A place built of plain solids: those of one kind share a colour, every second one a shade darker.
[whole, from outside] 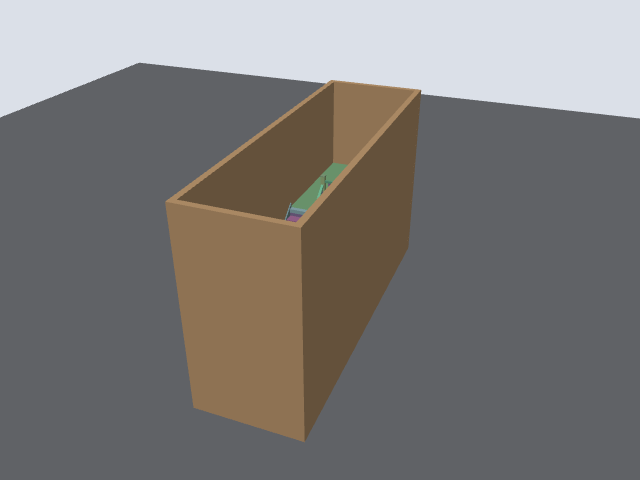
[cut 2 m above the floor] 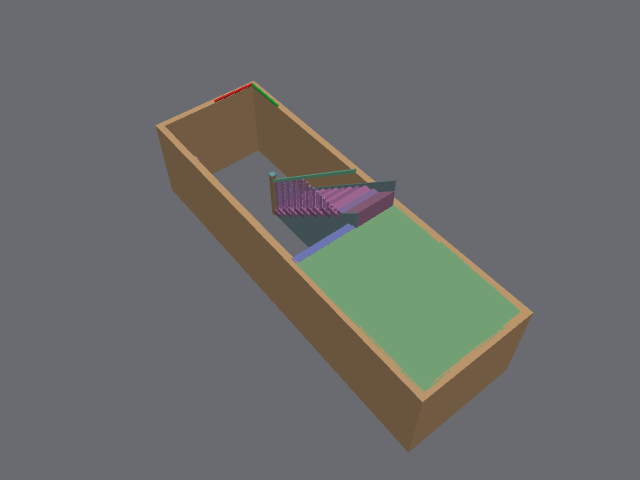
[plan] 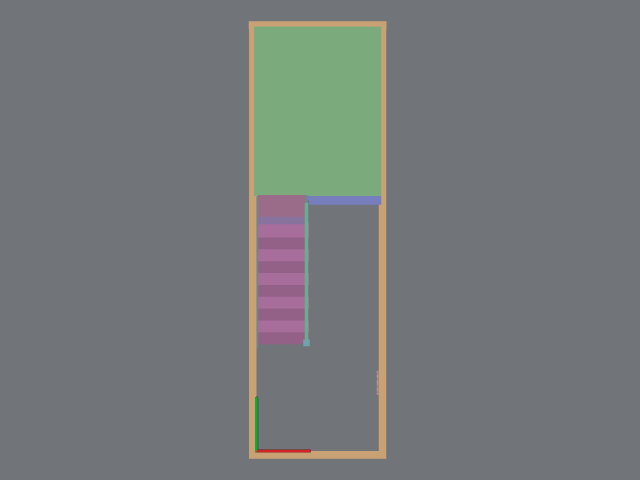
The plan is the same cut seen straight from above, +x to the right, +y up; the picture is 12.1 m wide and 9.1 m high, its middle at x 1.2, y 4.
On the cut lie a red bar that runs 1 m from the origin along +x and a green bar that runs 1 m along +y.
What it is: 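A row house's entrance hall, a dwelling of no particular year; the hall below, the landing 2.52 m above it, and between them a joiner's timber flight of 13 risers of about 0.194 m on goings of about 0.225 m, 0.89 m clear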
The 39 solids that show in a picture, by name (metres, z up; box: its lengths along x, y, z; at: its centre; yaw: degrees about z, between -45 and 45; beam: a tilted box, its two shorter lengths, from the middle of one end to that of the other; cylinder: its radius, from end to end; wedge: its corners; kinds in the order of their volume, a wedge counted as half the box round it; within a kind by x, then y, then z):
{
 "upper_1": {"box": [2.41, 3.22, 2.58], "at": [1.16, 6.44, 1.24]},
 "wall_1": {"box": [0.15, 8.3, 5.02], "at": [-0.07, 4.0, 2.46]},
 "wall_2": {"box": [2.61, 0.15, 5.02], "at": [1.16, -0.07, 2.46]},
 "wall_3": {"box": [2.61, 0.15, 5.02], "at": [1.16, 8.07, 2.46]},
 "wall_4": {"box": [0.15, 8.3, 5.02], "at": [2.38, 4.0, 2.46]},
 "carriage_1": {"wedge": [[0.03, 2.08, -0.05], [0.03, 2.08, 0.01], [0.03, 4.85, -0.05], [0.03, 4.85, 2.4], [0.93, 2.08, -0.05], [0.93, 2.08, 0.01], [0.93, 4.85, -0.05], [0.93, 4.85, 2.4]]},
 "upper_edge_1": {"box": [1.37, 0.16, 2.58], "at": [1.68, 4.75, 1.24]},
 "string_1": {"wedge": [[0.0, 1.95, -0.05], [0.0, 1.95, 0.17], [0.0, 4.83, -0.05], [0.0, 4.83, 2.66], [0.03, 1.95, -0.05], [0.03, 1.95, 0.17], [0.03, 4.83, -0.05], [0.03, 4.83, 2.66]]},
 "string_2": {"wedge": [[0.92, 2.05, -0.05], [0.92, 2.05, 0.0], [0.92, 4.85, -0.05], [0.92, 4.85, 2.41], [0.97, 2.05, -0.05], [0.97, 2.05, 0.0], [0.97, 4.85, -0.05], [0.97, 4.85, 2.41]]},
 "rail_1": {"wedge": [[0.91, 2.09, 1.07], [0.91, 2.09, 1.15], [0.91, 4.7, 3.32], [0.91, 4.7, 3.4], [0.97, 2.09, 1.07], [0.97, 2.09, 1.15], [0.97, 4.7, 3.32], [0.97, 4.7, 3.4]]},
 "tread_1": {"wedge": [[0.02, 2.02, 0.19], [0.02, 2.03, 0.09], [0.02, 2.3, 0.1], [0.02, 2.3, 0.2], [0.99, 2.02, 0.19], [0.99, 2.03, 0.09], [0.99, 2.3, 0.09], [0.99, 2.3, 0.19]]},
 "tread_2": {"wedge": [[0.02, 2.25, 0.29], [0.02, 2.25, 0.39], [0.02, 2.53, 0.29], [0.02, 2.53, 0.39], [0.99, 2.25, 0.28], [0.99, 2.25, 0.38], [0.99, 2.53, 0.29], [0.99, 2.53, 0.39]]},
 "tread_3": {"wedge": [[0.02, 2.47, 0.58], [0.02, 2.48, 0.48], [0.02, 2.75, 0.48], [0.02, 2.75, 0.58], [0.99, 2.47, 0.58], [0.99, 2.48, 0.48], [0.99, 2.75, 0.48], [0.99, 2.75, 0.58]]},
 "tread_4": {"wedge": [[0.02, 2.7, 0.67], [0.02, 2.7, 0.77], [0.02, 2.98, 0.68], [0.02, 2.98, 0.78], [0.99, 2.7, 0.67], [0.99, 2.7, 0.77], [0.99, 2.98, 0.68], [0.99, 2.98, 0.78]]},
 "tread_5": {"wedge": [[0.02, 2.92, 0.97], [0.02, 2.93, 0.87], [0.02, 3.2, 0.87], [0.02, 3.2, 0.97], [0.99, 2.92, 0.97], [0.99, 2.93, 0.87], [0.99, 3.2, 0.87], [0.99, 3.2, 0.97]]},
 "tread_6": {"wedge": [[0.02, 3.15, 1.06], [0.02, 3.15, 1.16], [0.02, 3.43, 1.07], [0.02, 3.43, 1.17], [0.99, 3.15, 1.06], [0.99, 3.15, 1.16], [0.99, 3.43, 1.06], [0.99, 3.43, 1.16]]},
 "tread_7": {"wedge": [[0.02, 3.37, 1.35], [0.02, 3.38, 1.25], [0.02, 3.65, 1.26], [0.02, 3.65, 1.36], [0.99, 3.37, 1.35], [0.99, 3.38, 1.25], [0.99, 3.65, 1.26], [0.99, 3.65, 1.36]]},
 "tread_8": {"wedge": [[0.02, 3.6, 1.45], [0.02, 3.6, 1.55], [0.02, 3.88, 1.46], [0.02, 3.88, 1.56], [0.99, 3.6, 1.45], [0.99, 3.6, 1.55], [0.99, 3.88, 1.45], [0.99, 3.88, 1.55]]},
 "tread_9": {"wedge": [[0.02, 3.82, 1.75], [0.02, 3.83, 1.65], [0.02, 4.1, 1.65], [0.02, 4.1, 1.75], [0.99, 3.82, 1.74], [0.99, 3.83, 1.64], [0.99, 4.1, 1.65], [0.99, 4.1, 1.75]]},
 "tread_10": {"wedge": [[0.02, 4.05, 1.84], [0.02, 4.05, 1.94], [0.02, 4.33, 1.84], [0.02, 4.33, 1.94], [0.99, 4.05, 1.84], [0.99, 4.05, 1.94], [0.99, 4.33, 1.84], [0.99, 4.33, 1.94]]},
 "tread_11": {"wedge": [[0.02, 4.5, 2.23], [0.02, 4.5, 2.33], [0.02, 4.78, 2.23], [0.02, 4.78, 2.33], [0.99, 4.5, 2.23], [0.99, 4.5, 2.33], [0.99, 4.78, 2.23], [0.99, 4.78, 2.33]]},
 "bal_1": {"cylinder": 0.024, "from": [0.94, 2.18, 0.18], "to": [0.94, 2.18, 1.17]},
 "bal_2": {"cylinder": 0.024, "from": [0.94, 2.3, 0.38], "to": [0.94, 2.3, 1.26]},
 "bal_3": {"cylinder": 0.024, "from": [0.94, 2.41, 0.38], "to": [0.94, 2.41, 1.36]},
 "bal_4": {"cylinder": 0.024, "from": [0.94, 2.52, 0.57], "to": [0.94, 2.52, 1.46]},
 "bal_5": {"cylinder": 0.024, "from": [0.94, 2.63, 0.57], "to": [0.94, 2.63, 1.55]},
 "bal_6": {"cylinder": 0.024, "from": [0.94, 2.75, 0.76], "to": [0.94, 2.75, 1.65]},
 "bal_7": {"cylinder": 0.024, "from": [0.94, 2.86, 0.76], "to": [0.94, 2.86, 1.75]},
 "bal_8": {"cylinder": 0.024, "from": [0.94, 2.97, 0.96], "to": [0.94, 2.97, 1.85]},
 "bal_9": {"cylinder": 0.024, "from": [0.94, 3.08, 0.96], "to": [0.94, 3.08, 1.94]},
 "bal_10": {"cylinder": 0.024, "from": [0.94, 3.2, 1.15], "to": [0.94, 3.2, 2.04]},
 "bal_11": {"cylinder": 0.024, "from": [0.94, 3.31, 1.15], "to": [0.94, 3.31, 2.14]},
 "bal_12": {"cylinder": 0.024, "from": [0.94, 3.42, 1.34], "to": [0.94, 3.42, 2.23]},
 "bal_13": {"cylinder": 0.024, "from": [0.94, 3.53, 1.35], "to": [0.94, 3.53, 2.33]},
 "newel_head_1": {"box": [0.11, 0.11, 1.49], "at": [0.94, 4.75, 2.85]},
 "riser_1": {"wedge": [[0.02, 4.3, 1.91], [0.02, 4.3, 2.04], [0.02, 4.55, 2.02], [0.02, 4.55, 2.04], [0.97, 4.3, 1.91], [0.97, 4.3, 2.04], [0.97, 4.55, 2.01], [0.97, 4.55, 2.04]]},
 "newel_foot_1": {"box": [0.11, 0.11, 1.3], "at": [0.94, 2.05, 0.6]},
 "landing_nose_1": {"wedge": [[0.02, 4.72, 2.52], [0.02, 4.73, 2.42], [0.02, 4.85, 2.42], [0.02, 4.85, 2.52], [0.99, 4.72, 2.52], [0.99, 4.73, 2.42], [0.99, 4.85, 2.42], [0.99, 4.85, 2.52]]},
 "newel_foot_cap_1": {"box": [0.13, 0.13, 0.026], "at": [0.94, 2.05, 1.27]}
}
